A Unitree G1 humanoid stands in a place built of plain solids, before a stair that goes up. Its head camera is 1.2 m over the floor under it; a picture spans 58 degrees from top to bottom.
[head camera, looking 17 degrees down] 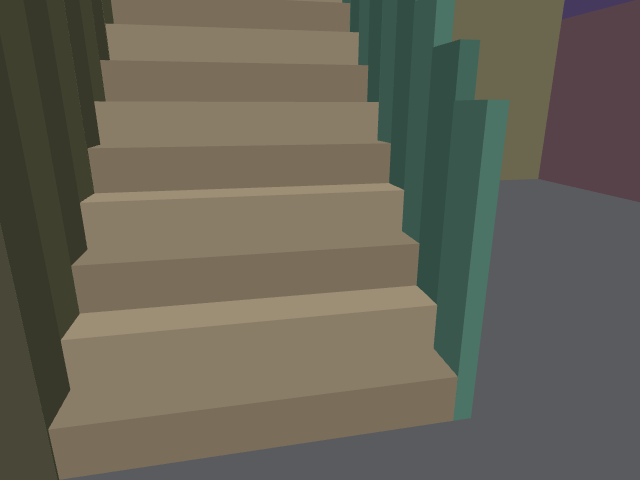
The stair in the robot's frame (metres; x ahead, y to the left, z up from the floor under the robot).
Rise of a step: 0.20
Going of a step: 0.21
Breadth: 1.44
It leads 12 degrees to the left of straight ahead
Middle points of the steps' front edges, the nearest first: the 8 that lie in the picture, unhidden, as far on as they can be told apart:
1.30 0.17 0.21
1.51 0.22 0.41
1.72 0.26 0.62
1.93 0.30 0.82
2.13 0.34 1.03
2.34 0.38 1.23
2.55 0.43 1.44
2.76 0.47 1.64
